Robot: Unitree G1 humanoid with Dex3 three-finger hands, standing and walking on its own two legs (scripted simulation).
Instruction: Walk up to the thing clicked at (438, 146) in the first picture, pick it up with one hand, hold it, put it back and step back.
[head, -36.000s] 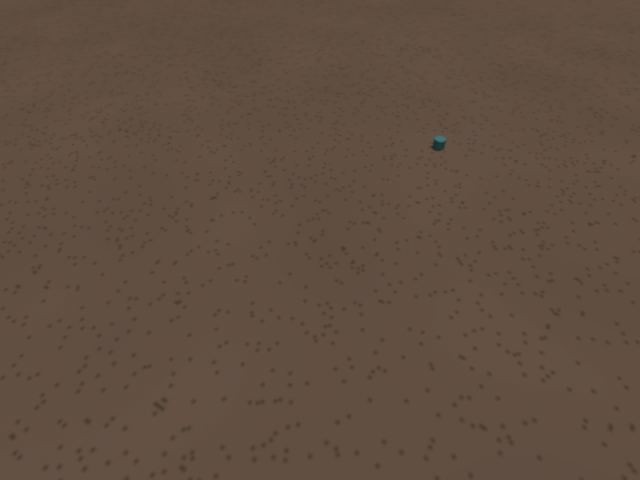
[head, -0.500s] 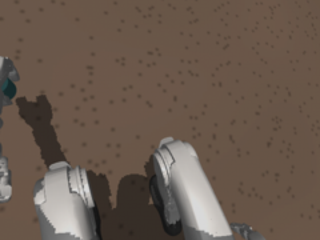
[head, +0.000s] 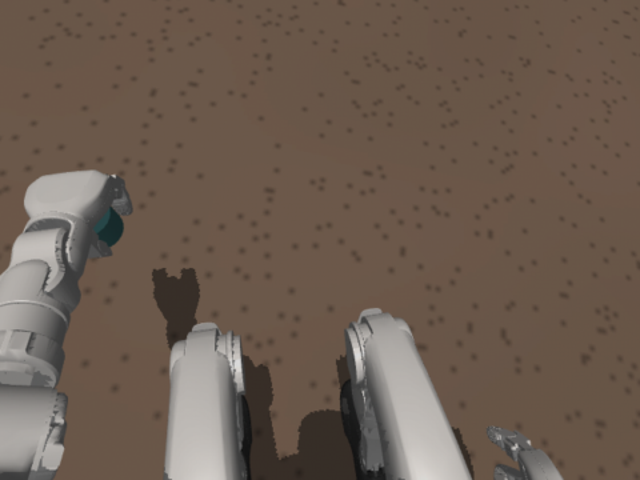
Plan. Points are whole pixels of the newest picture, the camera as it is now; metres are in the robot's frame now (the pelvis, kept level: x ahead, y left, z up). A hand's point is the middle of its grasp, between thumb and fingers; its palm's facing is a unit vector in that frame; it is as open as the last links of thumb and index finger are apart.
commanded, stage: lift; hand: left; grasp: from above
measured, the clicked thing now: (92, 222) +0.47 +0.29 -0.12
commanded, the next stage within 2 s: hold in 1.04 s
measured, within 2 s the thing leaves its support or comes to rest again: neither
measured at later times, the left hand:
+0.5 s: hand out of the picture +0.37 +0.26 +0.11, palm faces -0.44 -0.11 -0.89, open 7.7 cm
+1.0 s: hand out of the picture +0.38 +0.25 +0.21, palm faces -0.44 -0.11 -0.89, open 7.7 cm
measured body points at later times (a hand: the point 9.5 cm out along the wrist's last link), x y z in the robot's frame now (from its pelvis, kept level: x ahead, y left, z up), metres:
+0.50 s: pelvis +0.02 +0.00 +0.19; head +0.13 +0.02 +0.62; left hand +0.39 +0.27 +0.16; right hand +0.14 -0.26 +0.07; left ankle +0.10 +0.12 -0.39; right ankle +0.10 -0.13 -0.39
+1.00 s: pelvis +0.07 +0.00 +0.29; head +0.13 +0.01 +0.74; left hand +0.40 +0.25 +0.26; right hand +0.17 -0.26 +0.17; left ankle +0.10 +0.12 -0.39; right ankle +0.10 -0.13 -0.39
